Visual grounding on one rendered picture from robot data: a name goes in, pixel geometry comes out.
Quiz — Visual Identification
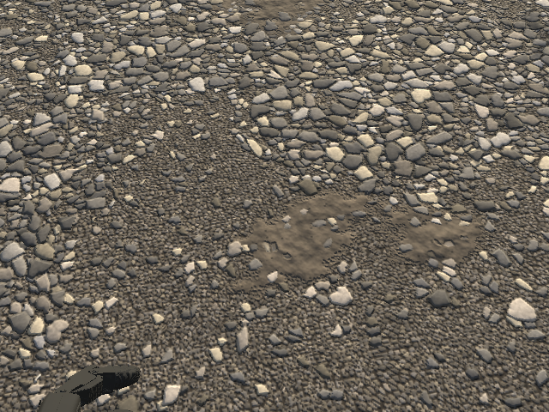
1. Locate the robot left hand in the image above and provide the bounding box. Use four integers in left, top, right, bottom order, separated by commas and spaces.
37, 365, 141, 412

